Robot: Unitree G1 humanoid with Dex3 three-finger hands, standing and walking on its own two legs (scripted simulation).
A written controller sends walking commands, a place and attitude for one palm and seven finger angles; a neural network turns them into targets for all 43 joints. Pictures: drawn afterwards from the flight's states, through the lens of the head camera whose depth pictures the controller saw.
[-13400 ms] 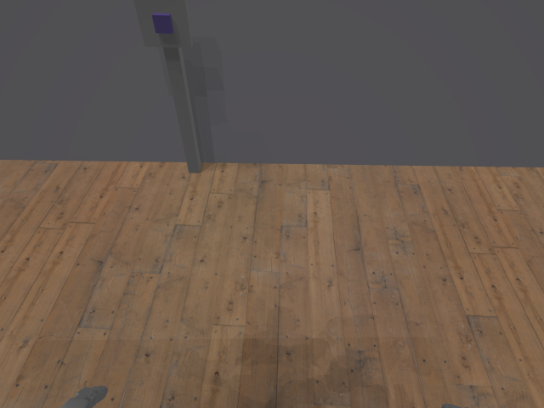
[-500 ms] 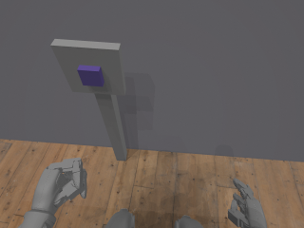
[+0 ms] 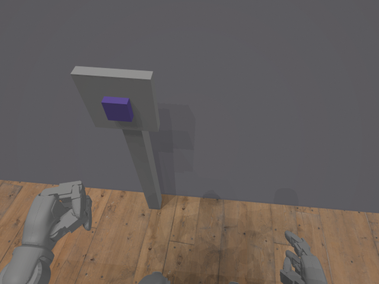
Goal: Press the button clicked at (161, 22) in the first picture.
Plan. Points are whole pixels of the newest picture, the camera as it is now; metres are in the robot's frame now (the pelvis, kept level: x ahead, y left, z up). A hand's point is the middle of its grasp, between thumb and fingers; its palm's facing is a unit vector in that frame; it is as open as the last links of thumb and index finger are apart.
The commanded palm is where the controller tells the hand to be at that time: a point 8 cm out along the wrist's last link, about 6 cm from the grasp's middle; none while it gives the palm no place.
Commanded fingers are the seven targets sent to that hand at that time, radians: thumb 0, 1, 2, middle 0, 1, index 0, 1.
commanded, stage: raise the hand and make a fist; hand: left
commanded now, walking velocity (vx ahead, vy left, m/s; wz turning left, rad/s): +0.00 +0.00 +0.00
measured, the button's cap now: (118, 108) +0.50 +0.21 +0.06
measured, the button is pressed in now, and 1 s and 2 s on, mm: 0 0 0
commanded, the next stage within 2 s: aim a knuckle at the button in 0.34 s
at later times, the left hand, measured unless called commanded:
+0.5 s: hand (91, 221) +0.22 +0.19 +0.06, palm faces -0.01 -1.00 -0.06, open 3.1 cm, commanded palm +0.21 +0.25 +0.06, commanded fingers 0.00 0.90 0.90 -1.30 -1.50 -1.30 -1.50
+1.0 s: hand (103, 182) +0.30 +0.20 +0.05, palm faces -0.01 -1.00 -0.05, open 3.1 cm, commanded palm +0.28 +0.25 +0.05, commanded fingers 0.00 0.90 0.90 -1.30 -1.50 -1.30 -1.50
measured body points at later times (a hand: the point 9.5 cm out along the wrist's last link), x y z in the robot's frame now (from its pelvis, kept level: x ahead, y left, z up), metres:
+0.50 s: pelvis -0.01 -0.01 +0.00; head +0.04 -0.01 +0.45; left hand +0.22 +0.25 +0.06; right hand +0.17 -0.25 -0.08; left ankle +0.01 +0.11 -0.68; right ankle -0.01 -0.11 -0.68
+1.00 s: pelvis -0.01 -0.01 +0.00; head +0.06 -0.01 +0.45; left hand +0.30 +0.25 +0.05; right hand +0.13 -0.26 -0.09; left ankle +0.01 +0.11 -0.68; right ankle -0.01 -0.11 -0.68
